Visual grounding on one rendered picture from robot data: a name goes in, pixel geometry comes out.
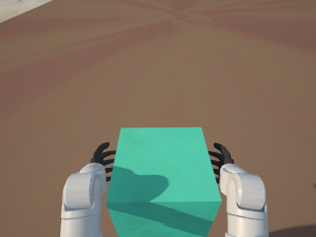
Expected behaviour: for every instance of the carton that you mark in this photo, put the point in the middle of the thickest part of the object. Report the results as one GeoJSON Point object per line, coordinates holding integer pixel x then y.
{"type": "Point", "coordinates": [162, 183]}

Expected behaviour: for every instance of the left robot forearm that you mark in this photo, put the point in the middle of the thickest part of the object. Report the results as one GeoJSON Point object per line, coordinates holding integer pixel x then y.
{"type": "Point", "coordinates": [82, 202]}

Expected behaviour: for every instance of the robot right hand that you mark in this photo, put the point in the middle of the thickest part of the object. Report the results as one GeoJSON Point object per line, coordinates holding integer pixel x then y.
{"type": "Point", "coordinates": [224, 158]}

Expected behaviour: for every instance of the right robot forearm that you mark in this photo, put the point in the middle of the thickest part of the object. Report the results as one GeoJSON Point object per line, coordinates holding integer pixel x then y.
{"type": "Point", "coordinates": [246, 202]}

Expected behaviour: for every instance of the robot left hand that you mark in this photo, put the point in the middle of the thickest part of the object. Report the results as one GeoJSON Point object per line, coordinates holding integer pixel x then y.
{"type": "Point", "coordinates": [99, 155]}

